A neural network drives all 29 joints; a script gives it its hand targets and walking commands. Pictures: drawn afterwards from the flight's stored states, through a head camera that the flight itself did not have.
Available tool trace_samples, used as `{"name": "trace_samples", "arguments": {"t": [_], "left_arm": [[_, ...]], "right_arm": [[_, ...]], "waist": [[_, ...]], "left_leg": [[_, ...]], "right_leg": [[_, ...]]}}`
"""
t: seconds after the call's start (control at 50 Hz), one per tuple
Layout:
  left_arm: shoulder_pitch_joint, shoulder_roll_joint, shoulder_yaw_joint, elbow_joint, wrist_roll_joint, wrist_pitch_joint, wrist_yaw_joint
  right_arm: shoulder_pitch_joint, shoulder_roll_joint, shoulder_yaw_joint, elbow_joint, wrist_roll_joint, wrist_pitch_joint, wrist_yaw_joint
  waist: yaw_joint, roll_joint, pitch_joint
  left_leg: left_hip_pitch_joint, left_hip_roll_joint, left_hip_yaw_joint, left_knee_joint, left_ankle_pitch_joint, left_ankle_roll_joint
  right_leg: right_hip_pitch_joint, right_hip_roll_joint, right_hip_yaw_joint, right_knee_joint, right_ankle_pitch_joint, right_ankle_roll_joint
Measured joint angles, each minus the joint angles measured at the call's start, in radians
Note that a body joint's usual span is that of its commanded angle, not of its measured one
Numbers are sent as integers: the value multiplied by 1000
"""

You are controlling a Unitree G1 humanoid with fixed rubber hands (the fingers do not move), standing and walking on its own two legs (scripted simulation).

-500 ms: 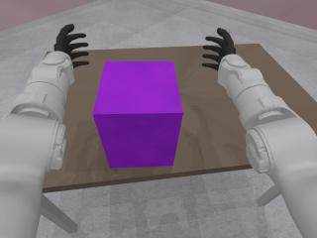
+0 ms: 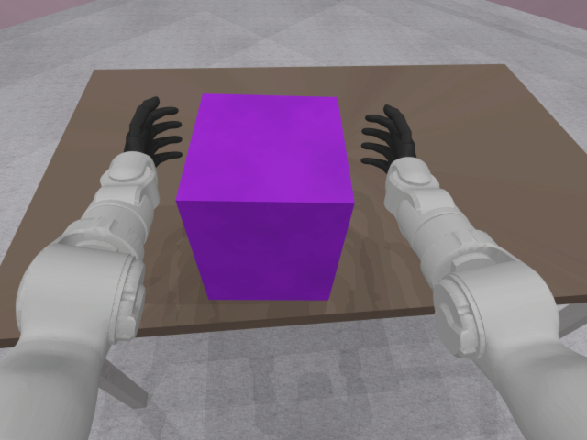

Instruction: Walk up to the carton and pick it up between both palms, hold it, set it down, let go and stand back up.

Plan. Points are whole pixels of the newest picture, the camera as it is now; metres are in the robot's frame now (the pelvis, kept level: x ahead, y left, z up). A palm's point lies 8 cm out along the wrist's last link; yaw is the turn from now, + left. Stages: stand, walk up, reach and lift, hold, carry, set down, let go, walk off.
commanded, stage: reach and lift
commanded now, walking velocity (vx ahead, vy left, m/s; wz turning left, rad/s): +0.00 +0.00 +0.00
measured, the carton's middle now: (269, 203) +0.47 +0.02 +0.04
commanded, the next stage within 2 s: none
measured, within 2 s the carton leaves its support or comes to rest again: neither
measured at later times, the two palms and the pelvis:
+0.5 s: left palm (165, 166) +0.49 +0.16 +0.12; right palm (401, 168) +0.46 -0.17 +0.12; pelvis +0.00 +0.01 -0.01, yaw -1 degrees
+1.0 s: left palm (166, 172) +0.48 +0.16 +0.11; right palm (373, 188) +0.44 -0.13 +0.10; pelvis +0.01 +0.02 +0.01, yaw +0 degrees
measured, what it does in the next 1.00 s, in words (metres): stands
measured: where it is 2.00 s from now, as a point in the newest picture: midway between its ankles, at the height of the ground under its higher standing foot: outside the picture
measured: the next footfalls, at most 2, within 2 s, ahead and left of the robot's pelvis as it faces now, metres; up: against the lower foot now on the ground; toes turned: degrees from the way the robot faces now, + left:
none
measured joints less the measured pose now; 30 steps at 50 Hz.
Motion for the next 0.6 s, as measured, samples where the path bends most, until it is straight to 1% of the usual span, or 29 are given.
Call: {"name": "trace_samples", "arguments": {"t": [0.12, 0.24, 0.34, 0.44, 0.52, 0.6], "left_arm": [[-23, 3, -7, 80, -4, -58, -8], [-9, -10, -42, 76, -14, -87, 1], [-10, -29, -58, 62, -12, -89, 15], [-25, -56, -41, 64, 3, -93, 28], [-19, -70, 7, 52, 32, -109, 38], [-19, -75, 60, 49, 77, -117, 35]], "right_arm": [[-5, 10, -12, 53, -16, -64, 0], [-9, -16, -5, 94, 7, -114, 21], [-28, -45, 5, 130, 33, -123, 47], [-43, -52, 15, 133, 37, -117, 67], [-37, -30, -1, 105, 7, -120, 64], [-24, 7, -50, 79, -58, -115, 48]], "waist": [[-4, 2, -6], [-5, -2, -31], [-9, -9, -38], [-8, -10, -36], [-4, -4, -31], [-2, 4, -20]], "left_leg": [[-36, -9, -2, 29, -12, 7], [-73, -8, 6, 57, -25, 8], [-92, -4, 14, 70, -30, 12], [-105, -3, 23, 70, -27, 16], [-110, -6, 27, 60, -20, 17], [-102, -12, 22, 41, -8, 17]], "right_leg": [[-32, -10, -2, 26, -13, 8], [-61, -9, 4, 31, -12, 14], [-79, -6, 11, 35, -9, 15], [-100, -6, 19, 45, -8, 14], [-111, -9, 22, 47, -7, 15], [-105, -14, 17, 39, -4, 15]]}}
